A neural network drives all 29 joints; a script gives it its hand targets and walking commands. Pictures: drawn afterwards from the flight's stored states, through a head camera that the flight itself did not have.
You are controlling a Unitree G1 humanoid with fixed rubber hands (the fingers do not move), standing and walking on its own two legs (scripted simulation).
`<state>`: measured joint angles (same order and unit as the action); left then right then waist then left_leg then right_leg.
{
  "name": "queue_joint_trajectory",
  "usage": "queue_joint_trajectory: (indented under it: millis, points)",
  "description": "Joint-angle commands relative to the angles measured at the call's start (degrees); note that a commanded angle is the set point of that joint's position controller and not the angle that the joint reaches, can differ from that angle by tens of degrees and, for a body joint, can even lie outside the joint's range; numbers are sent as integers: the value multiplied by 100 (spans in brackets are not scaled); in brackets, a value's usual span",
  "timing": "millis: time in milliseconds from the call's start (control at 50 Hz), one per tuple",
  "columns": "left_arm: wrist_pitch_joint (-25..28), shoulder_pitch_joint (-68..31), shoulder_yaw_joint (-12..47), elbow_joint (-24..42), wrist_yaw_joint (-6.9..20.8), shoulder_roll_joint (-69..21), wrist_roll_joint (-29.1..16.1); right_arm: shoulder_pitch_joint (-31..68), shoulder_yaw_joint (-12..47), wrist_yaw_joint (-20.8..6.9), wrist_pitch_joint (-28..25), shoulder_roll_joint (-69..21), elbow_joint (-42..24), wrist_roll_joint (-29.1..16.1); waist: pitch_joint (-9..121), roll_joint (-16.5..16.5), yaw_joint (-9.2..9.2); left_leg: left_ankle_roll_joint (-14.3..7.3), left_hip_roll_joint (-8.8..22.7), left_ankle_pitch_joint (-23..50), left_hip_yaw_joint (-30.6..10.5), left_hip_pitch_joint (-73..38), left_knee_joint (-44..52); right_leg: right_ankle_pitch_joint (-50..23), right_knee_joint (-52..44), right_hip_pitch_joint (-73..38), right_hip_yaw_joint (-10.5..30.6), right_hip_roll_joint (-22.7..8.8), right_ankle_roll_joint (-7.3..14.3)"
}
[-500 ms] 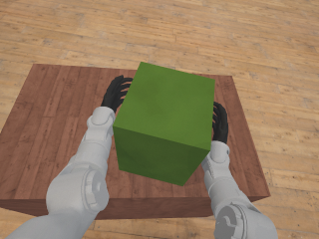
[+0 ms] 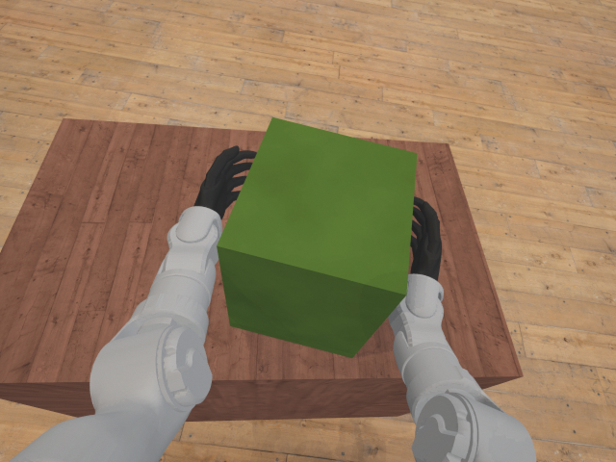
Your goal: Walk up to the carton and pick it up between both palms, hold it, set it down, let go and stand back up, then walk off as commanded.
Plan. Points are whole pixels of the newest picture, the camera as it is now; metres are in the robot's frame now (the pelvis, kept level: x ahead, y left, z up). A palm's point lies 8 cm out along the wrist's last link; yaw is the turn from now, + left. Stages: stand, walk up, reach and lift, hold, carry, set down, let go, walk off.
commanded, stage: set down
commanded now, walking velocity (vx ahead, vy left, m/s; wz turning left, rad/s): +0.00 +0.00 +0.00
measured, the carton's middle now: (315, 247) +0.40 +0.00 -0.01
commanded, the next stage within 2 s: none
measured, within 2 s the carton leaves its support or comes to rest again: rests again in 0.36 s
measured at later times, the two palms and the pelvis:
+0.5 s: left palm (198, 197) +0.45 +0.17 +0.02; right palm (403, 269) +0.37 -0.13 -0.01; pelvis -0.01 +0.05 -0.02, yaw -2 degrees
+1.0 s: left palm (157, 241) +0.38 +0.21 +0.02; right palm (426, 293) +0.32 -0.14 +0.02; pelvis -0.05 +0.05 -0.02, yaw -1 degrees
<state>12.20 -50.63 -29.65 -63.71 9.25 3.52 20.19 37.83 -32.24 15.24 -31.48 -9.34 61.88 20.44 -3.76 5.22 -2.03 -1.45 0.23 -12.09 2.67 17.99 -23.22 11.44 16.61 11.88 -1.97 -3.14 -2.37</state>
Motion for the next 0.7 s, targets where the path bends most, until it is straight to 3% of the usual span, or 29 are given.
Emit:
queue_joint_trajectory:
  millis: [0, 40, 60, 80, 120, 160, 200, 240, 260, 280, 300, 320, 360, 380, 400, 420, 440, 480, 500, 520, 560, 600, 620, 660, 680]
  points:
    - [-45, -2101, 422, -805, -6, -1169, 972, 2020, 231, -427, 299, -1848, 1089, 709, 1995, -874, -241, 398, 4, 1909, 323, -634, -69, -1316, -148, 179, -415, 506, 104]
    - [43, -2226, 660, -517, -228, -488, 601, 2091, 287, -333, 245, -1017, 918, 389, 2669, -1057, -300, 490, -33, 2116, 366, -734, -143, -1624, -35, 141, -419, 534, 103]
    - [80, -2171, 740, -688, -282, -492, 497, 2099, 333, -280, 213, -1128, 894, 336, 2466, -927, -314, 461, -46, 1876, 344, -533, -199, -1537, -39, 259, -383, 499, 80]
    - [195, -2177, 906, -509, -488, 156, 192, 2139, 281, -171, 113, -268, 854, 112, 3088, -1031, -375, 569, -17, 2205, 320, -640, -291, -1758, 85, 340, -414, 573, 97]
    - [274, -2406, 1252, -452, -763, 668, -406, 2469, 709, -41, 48, 359, 757, -472, 3832, -1147, -341, 651, -31, 2536, 286, -453, -617, -2225, 275, 419, -328, 641, 157]
    - [409, -2462, 1411, -678, -922, 754, -721, 2520, 1050, 22, -1, 368, 923, -821, 4496, -1061, -373, 718, -42, 2843, 223, -342, -922, -2756, 566, 429, -274, 694, 109]
    - [676, -2716, 1563, -667, -1022, 821, -1007, 2831, 1143, -1, -196, 525, 485, -988, 5658, -1042, -369, 780, -48, 3396, 210, -349, -1284, -3178, 873, 555, -276, 717, 117]
    - [850, -2656, 1341, -1054, -991, 972, -1131, 2885, 1494, -55, -183, 440, 464, -1175, 5967, -615, -54, 665, -112, 3397, 288, -49, -1484, -3501, 1109, 398, -171, 692, 99]
    - [915, -2553, 1395, -1122, -977, 1078, -1165, 2876, 1585, -93, -198, 599, 484, -1338, 5962, -628, -148, 666, -96, 3494, 232, -102, -1526, -3619, 1192, 376, -184, 713, 73]
    - [948, -2498, 1279, -1199, -960, 1234, -1187, 2706, 1698, -81, -201, 674, 470, -1436, 5992, -593, -60, 661, -99, 3663, 266, -162, -1572, -3872, 1288, 276, -135, 715, 49]
    - [985, -2786, 1480, -1237, -943, 1267, -1346, 2879, 1654, -92, -140, 798, 555, -1518, 5949, -639, -237, 670, -88, 3538, 241, -132, -1545, -3561, 1273, 456, -197, 731, 59]
    - [949, -2965, 1654, -1421, -966, 1295, -1494, 3062, 1616, -116, -23, 954, 810, -1646, 5633, -657, -292, 654, -57, 3264, 217, -113, -1480, -2961, 1209, 808, -254, 766, 84]
    - [946, -2983, 1894, -1211, -1009, 1231, -1770, 3074, 1713, -126, -68, 1214, 716, -1845, 6020, -798, -380, 799, 12, 3944, 141, -789, -1577, -2979, 1131, 1135, -375, 855, 158]
    - [904, -3147, 1991, -1409, -1022, 1272, -1885, 3264, 1710, -148, -31, 1354, 1005, -1982, 5799, -870, -435, 817, 59, 3966, 70, -875, -1621, -2706, 1088, 1508, -375, 890, 193]
    - [838, -2903, 2002, -1388, -1011, 1288, -1902, 3141, 1828, -158, -49, 1376, 827, -2037, 5919, -879, -294, 845, 57, 4082, 94, -961, -1665, -2736, 1115, 1486, -351, 885, 229]
    - [813, -2890, 2208, -1321, -1023, 1181, -1977, 3201, 1850, -177, -65, 1514, 901, -2144, 6028, -1013, -389, 933, 122, 4503, -48, -1298, -1667, -2553, 1118, 1834, -421, 915, 213]
    - [806, -2781, 2244, -1288, -1030, 1173, -1996, 3154, 1903, -220, -42, 1547, 926, -2224, 6020, -1158, -323, 994, 151, 4610, -61, -1464, -1679, -2376, 1029, 1943, -395, 921, 252]
    - [680, -2053, 2435, -1067, -1009, 855, -1948, 2423, 2076, -272, -206, 1712, 1223, -2298, 5756, -1276, -388, 1166, 264, 5559, -241, -2018, -1777, -2579, 891, 2052, -453, 942, 330]
    - [652, -2093, 2504, -1011, -1014, 835, -1949, 2569, 1902, -332, -223, 1995, 1280, -2347, 5672, -1429, -448, 1244, 369, 5606, -364, -2075, -1744, -2245, 886, 2216, -498, 951, 371]
    - [659, -2267, 2519, -1170, -1050, 919, -1922, 2627, 1831, -345, -232, 2020, 1608, -2308, 5458, -1495, -422, 1269, 354, 5322, -332, -1794, -1678, -1968, 773, 2239, -471, 924, 449]
    - [675, -2178, 2700, -970, -1081, 792, -2002, 2549, 1883, -409, -291, 2108, 1566, -2430, 5304, -1612, -449, 1307, 388, 5071, -439, -1879, -1561, -1747, 754, 2352, -505, 908, 443]
    - [808, -2808, 2886, -986, -1227, 934, -2249, 3210, 1661, -534, -193, 2435, 1779, -2481, 5158, -1722, -511, 1334, 516, 4228, -557, -1470, -1344, -1001, 788, 2623, -523, 911, 399]
    - [788, -2338, 2900, -796, -1229, 906, -2207, 2820, 1762, -571, -217, 2402, 1583, -2556, 5056, -1735, -473, 1338, 604, 4063, -743, -1543, -1210, -1198, 953, 2356, -541, 883, 315]
    - [891, -2402, 3153, -682, -1288, 998, -2483, 2883, 1586, -615, -177, 2611, 1438, -2541, 5240, -1621, -641, 1354, 594, 3809, -809, -1625, -1116, -1094, 1021, 2398, -525, 806, 216]
    - [933, -2613, 3143, -832, -1248, 1165, -2656, 2962, 1734, -619, -114, 2450, 1276, -2586, 5327, -1453, -558, 1311, 450, 3558, -655, -1458, -1222, -1033, 1034, 2333, -483, 758, 206]
